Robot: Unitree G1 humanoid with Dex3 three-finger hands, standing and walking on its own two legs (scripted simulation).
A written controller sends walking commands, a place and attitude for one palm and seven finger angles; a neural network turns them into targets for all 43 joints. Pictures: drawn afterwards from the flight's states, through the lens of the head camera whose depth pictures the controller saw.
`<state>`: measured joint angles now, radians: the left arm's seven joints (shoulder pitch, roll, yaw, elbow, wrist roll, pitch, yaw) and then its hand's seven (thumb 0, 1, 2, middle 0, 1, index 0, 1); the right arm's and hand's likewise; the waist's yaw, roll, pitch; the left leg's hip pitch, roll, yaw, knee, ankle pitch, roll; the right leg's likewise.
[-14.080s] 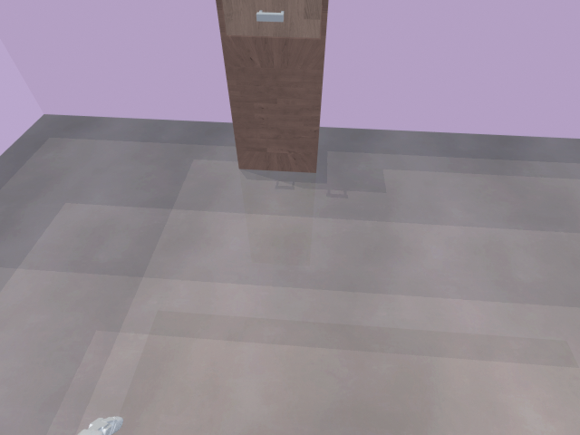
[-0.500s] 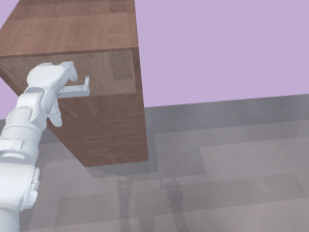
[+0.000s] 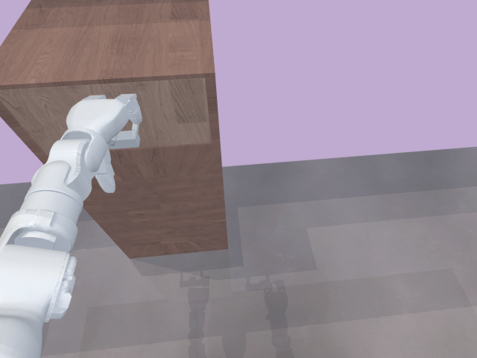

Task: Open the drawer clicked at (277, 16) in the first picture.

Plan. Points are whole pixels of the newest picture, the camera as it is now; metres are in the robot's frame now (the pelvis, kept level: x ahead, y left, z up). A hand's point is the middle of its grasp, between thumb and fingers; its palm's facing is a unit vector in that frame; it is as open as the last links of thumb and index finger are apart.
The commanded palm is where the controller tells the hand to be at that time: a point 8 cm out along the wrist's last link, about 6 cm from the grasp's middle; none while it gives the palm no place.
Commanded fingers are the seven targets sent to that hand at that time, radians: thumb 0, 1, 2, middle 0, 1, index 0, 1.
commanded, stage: move the hooked fingers above the handle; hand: left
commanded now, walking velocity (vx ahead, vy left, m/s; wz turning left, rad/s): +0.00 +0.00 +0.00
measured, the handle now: (114, 132) +0.54 +0.24 +0.04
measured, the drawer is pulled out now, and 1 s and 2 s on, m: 0.00 0.00 0.00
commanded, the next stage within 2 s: lower the fingers behind the handle in 0.28 s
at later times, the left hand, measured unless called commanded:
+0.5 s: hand (90, 146) +0.47 +0.25 +0.08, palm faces -0.15 +0.00 -0.99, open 13.8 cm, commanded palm +0.47 +0.25 +0.14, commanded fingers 0.00 -0.50 0.30 -0.30 -1.20 -0.30 -1.20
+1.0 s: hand (96, 148) +0.48 +0.25 +0.05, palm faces -0.12 +0.00 -0.99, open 13.8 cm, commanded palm +0.47 +0.25 +0.10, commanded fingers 0.00 -0.50 0.30 -0.30 -1.20 -0.30 -1.20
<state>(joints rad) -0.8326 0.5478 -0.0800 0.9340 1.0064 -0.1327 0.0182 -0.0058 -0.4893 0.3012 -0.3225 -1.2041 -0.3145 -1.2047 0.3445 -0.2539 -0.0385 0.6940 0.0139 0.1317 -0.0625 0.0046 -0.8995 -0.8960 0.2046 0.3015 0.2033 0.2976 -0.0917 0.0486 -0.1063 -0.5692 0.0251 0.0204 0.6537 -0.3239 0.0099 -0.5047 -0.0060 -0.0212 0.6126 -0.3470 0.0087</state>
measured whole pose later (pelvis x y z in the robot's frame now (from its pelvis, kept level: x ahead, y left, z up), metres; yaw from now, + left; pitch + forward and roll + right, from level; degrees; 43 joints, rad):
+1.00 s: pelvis +0.00 +0.00 -0.01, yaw -1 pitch +17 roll -1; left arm -0.86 0.60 0.00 1.07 1.07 -0.08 0.15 0.00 -0.49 0.30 -0.33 -1.22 -0.31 -1.20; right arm 0.37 -0.25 -0.04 0.71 0.00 0.11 -0.06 0.00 -0.90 -0.90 0.21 0.30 0.20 0.30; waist -0.11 0.05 -0.13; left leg -0.67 0.04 0.02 0.72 -0.35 0.01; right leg -0.61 0.01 -0.01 0.67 -0.36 0.01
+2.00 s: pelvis -0.03 +0.01 -0.03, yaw -1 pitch +20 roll -2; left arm -0.93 0.61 -0.05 1.11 1.08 -0.05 0.23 0.00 -0.49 0.30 -0.20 -1.28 -0.31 -1.21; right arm 0.41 -0.27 -0.04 0.70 0.01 0.10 -0.05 0.00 -0.90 -0.90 0.20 0.30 0.20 0.30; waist -0.12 0.05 -0.14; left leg -0.83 0.04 0.02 0.85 -0.36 0.02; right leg -0.77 0.01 -0.01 0.79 -0.37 0.02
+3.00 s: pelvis +0.01 -0.01 +0.00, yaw -1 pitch +15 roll -1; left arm -0.76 0.57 0.00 0.88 1.02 -0.13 0.08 0.00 -0.49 0.30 -0.32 -1.20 -0.31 -1.20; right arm 0.32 -0.27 -0.05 0.67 0.02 0.14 -0.06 0.00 -0.90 -0.90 0.20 0.30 0.20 0.30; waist -0.07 0.05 -0.12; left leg -0.57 0.04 0.02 0.66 -0.34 0.00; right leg -0.51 0.01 -0.01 0.62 -0.36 0.00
